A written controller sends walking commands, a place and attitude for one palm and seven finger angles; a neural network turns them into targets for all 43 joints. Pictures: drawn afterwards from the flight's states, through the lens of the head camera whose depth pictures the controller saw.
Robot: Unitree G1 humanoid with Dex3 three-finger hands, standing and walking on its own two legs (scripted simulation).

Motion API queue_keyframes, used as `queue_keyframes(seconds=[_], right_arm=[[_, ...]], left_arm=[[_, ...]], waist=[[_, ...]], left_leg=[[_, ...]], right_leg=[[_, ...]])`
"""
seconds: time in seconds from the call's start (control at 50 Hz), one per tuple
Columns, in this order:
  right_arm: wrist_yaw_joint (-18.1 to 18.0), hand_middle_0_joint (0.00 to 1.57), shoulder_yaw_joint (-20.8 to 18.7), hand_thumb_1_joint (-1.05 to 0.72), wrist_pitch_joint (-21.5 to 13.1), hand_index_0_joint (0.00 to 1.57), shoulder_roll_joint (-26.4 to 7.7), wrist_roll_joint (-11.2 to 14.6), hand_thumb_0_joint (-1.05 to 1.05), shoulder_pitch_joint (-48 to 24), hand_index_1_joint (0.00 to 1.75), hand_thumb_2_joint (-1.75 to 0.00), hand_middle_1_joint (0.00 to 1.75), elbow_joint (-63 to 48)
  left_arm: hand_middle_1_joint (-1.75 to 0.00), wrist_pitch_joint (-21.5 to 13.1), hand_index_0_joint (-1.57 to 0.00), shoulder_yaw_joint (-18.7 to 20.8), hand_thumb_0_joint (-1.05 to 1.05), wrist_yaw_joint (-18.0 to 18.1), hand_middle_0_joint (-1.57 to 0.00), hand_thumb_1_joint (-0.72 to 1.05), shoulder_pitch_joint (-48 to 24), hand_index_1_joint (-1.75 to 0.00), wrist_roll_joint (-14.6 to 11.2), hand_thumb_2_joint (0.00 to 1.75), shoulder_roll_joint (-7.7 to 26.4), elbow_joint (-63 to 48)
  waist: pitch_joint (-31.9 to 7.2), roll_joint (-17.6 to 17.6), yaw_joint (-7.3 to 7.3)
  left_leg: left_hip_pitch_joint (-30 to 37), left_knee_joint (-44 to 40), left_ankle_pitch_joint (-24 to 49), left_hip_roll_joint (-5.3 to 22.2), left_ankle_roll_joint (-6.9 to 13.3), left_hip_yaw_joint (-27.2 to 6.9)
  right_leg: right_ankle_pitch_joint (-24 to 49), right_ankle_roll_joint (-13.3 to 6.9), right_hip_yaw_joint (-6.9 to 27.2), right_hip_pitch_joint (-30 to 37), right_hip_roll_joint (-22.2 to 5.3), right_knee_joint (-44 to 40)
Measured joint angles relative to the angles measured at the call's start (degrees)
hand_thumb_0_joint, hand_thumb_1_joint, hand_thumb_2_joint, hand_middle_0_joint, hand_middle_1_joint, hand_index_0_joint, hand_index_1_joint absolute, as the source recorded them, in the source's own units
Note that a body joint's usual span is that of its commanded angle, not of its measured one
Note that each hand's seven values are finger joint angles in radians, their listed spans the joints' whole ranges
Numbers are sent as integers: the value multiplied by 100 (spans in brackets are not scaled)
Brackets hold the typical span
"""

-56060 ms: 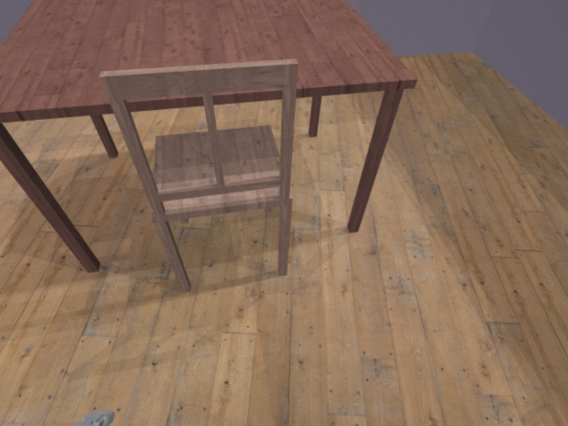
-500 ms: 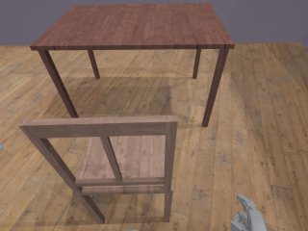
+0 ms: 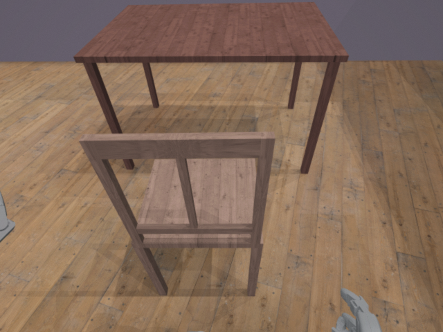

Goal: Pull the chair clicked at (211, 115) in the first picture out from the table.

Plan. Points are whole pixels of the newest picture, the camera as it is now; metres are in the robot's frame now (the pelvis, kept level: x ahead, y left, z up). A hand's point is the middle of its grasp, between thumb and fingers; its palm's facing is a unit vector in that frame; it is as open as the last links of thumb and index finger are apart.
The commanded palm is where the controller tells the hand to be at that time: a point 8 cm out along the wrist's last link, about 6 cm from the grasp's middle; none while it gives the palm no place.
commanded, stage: stop stepping back and stand still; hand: left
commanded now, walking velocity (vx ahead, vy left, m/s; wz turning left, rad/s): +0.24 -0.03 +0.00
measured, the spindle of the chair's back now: (188, 196) +0.45 +0.15 -0.06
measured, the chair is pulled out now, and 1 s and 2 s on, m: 0.59 0.59 0.59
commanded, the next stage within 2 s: let the arm hang, fingers relaxed in 0.66 s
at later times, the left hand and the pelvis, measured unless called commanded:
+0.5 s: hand out of the picture +0.11 +0.28 +0.20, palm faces +0.55 -0.71 -0.45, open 7.4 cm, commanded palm +0.07 +0.29 +0.19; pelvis -0.06 -0.01 +0.01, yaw +1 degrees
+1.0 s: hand out of the picture +0.04 +0.19 -0.12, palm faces +0.10 -0.96 -0.25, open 7.4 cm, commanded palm none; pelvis -0.08 -0.01 +0.00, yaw +4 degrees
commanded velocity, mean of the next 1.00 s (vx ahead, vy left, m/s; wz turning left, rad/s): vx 0.07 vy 0.00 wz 0.00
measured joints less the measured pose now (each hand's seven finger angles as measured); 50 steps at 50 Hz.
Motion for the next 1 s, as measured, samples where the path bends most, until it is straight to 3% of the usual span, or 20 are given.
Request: queue_keyframes(seconds=[0.06, 0.14, 0.2, 0.26, 0.32, 0.38, 0.44, 0.5, 0.54, 0.6, 0.64, 0.7, 0.76, 0.8, 0.9, 1.0], right_arm=[[-50, 20, 29, -90, 22, 21, -48, 41, 1, 154, 30, -90, 30, -30], [4, 20, 177, -90, -21, 21, 42, -11, 1, 29, 30, -90, 30, -162], [70, 20, 254, -90, -164, 21, 153, -95, 1, 13, 30, -90, 30, -381], [130, 20, 261, -90, -290, 21, 237, -135, 1, 113, 30, -90, 30, -557], [146, 20, 222, -90, -253, 21, 276, -126, 1, 264, 30, -90, 30, -549], [110, 20, 180, -90, -125, 21, 249, -99, 1, 384, 30, -90, 30, -369], [71, 20, 162, -90, -26, 21, 152, -86, 1, 447, 30, -90, 30, -169], [71, 20, 137, -90, 42, 21, -3, -74, 1, 525, 30, -90, 30, 83], [46, 20, 131, -90, 85, 21, -92, -79, 1, 618, 30, -90, 30, 136], [-3, 20, 145, -90, 112, 21, -74, -87, 1, 530, 30, -90, 30, 164], [17, 20, 188, -90, 53, 21, 34, -90, 1, 457, 30, -90, 30, 96], [37, 20, 211, -90, -135, 21, 236, -116, 1, 468, 30, -90, 30, -139], [96, 20, 240, -90, -315, 21, 362, -140, 1, 453, 30, -90, 30, -239], [314, 20, 131, -90, -314, 21, 257, -182, 1, 390, 30, -90, 30, -28], [566, 20, 77, -90, 398, 21, -71, -278, 1, 15, 30, -90, 30, 674], [637, 20, 212, -90, 681, 21, 137, -349, 1, 137, 30, -90, 30, 943]], left_arm=[[-31, 439, -21, -257, 0, 5, -21, 89, -348, -30, 69, 90, -382, 746], [-30, 787, -20, -551, 1, 51, -20, 89, -769, -30, 215, 90, -784, 1210], [-30, 814, -20, -764, 1, 11, -20, 90, -495, -30, 313, 90, -778, 552], [-31, 556, -20, -763, 2, -32, -21, 89, 8, -30, 406, 90, -462, -339], [-31, 262, -21, -436, 2, -15, -21, 89, 413, -30, 380, 90, 18, -825], [-31, 139, -21, -125, 1, 47, -21, 89, 484, -30, 277, 90, 226, -704], [-31, 197, -21, 10, 1, 127, -21, 89, 317, -30, 158, 90, 141, -258], [-31, 343, -21, -179, 1, 193, -21, 89, -60, -30, 125, 90, -250, 400], [-31, 495, -21, -384, 1, 235, -21, 89, -336, -30, 162, 90, -554, 773], [-30, 679, -20, -662, 1, 271, -20, 89, -681, -30, 275, 90, -908, 1068], [-30, 741, -20, -762, 1, 254, -20, 89, -581, -30, 350, 90, -983, 946], [-31, 692, -20, -799, 2, 191, -20, 89, -319, -30, 523, 90, -773, 448], [-31, 420, -21, -611, 2, 162, -21, 89, -132, -30, 526, 90, -363, -109], [-31, 309, -21, -867, 1, -96, -21, 89, -532, -30, 594, 90, -163, 479], [-30, 1428, -20, -1945, 0, -561, -20, 90, -1553, -30, 597, 90, -902, 3770], [-30, 1924, -19, -2643, 1, -656, -19, 91, -1457, -30, 584, 90, -1555, 6227]], waist=[[-451, -126, -256], [-131, -625, -319], [120, -871, -443], [261, -951, -528], [278, -870, -506], [140, -665, -394], [-43, -525, -250], [-313, -428, -170], [-516, -390, -209], [-356, -567, -250], [-225, -748, -288], [-112, -891, -433], [34, -906, -472], [-45, -713, -396], [-274, -231, -339], [-75, -616, -381]], left_leg=[[671, -615, -599, -171, 199, 0], [866, -1138, 159, -305, 196, 213], [868, -1478, 464, -260, 174, 206], [749, -1639, 640, -187, 165, 104], [636, -1629, 588, -128, 102, -35], [550, -1481, 189, -95, 82, -101], [393, -884, -374, -129, 104, -23], [490, -205, -594, -175, 148, 61], [795, -544, -954, -127, 230, 55], [914, -862, -137, -189, 168, 114], [1030, -1022, -25, -217, 130, 225], [1057, -1258, 52, -228, 140, 217], [1007, -1367, 174, -192, 66, 133], [752, -1246, 188, -189, 49, 5], [440, -964, 106, -294, 76, -93], [706, -1051, 100, -304, 27, -46]], right_leg=[[-170, 118, -14, -165, -186, 286], [104, 175, 175, -163, -355, 143], [287, 63, 165, -223, -307, -70], [431, 2, 53, -292, -229, -279], [503, -78, -103, -293, -165, -427], [357, -198, -190, -282, -126, -458], [714, -225, -142, -322, -174, -414], [659, -71, -81, -406, -251, -138], [457, -25, -144, -533, -287, 84], [409, 39, -123, -589, -395, 289], [387, 32, -3, -583, -418, 287], [286, -19, 38, -558, -384, 201], [669, 20, -18, -477, -334, -116], [682, 38, -147, -614, -328, -124], [511, 71, -244, -884, -432, 175], [380, 7, -191, -760, -450, 350]])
